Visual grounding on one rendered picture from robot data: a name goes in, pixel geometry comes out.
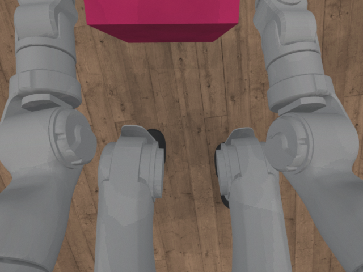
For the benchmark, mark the right robot forearm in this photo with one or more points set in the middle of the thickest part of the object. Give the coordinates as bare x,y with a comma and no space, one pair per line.
292,56

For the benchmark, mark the right robot upper arm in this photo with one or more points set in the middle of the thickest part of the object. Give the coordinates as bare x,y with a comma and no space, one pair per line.
316,152

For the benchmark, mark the left robot thigh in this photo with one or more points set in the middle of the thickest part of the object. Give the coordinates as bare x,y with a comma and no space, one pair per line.
124,229

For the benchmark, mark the carton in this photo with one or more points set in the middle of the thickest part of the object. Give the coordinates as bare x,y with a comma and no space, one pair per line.
158,21

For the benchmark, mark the robot left foot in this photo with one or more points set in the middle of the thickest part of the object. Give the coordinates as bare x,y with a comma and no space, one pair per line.
158,136

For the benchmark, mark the left robot forearm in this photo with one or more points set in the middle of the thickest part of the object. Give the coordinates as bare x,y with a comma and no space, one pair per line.
45,58

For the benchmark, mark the left robot upper arm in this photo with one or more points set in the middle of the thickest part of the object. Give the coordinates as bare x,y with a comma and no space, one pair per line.
44,151

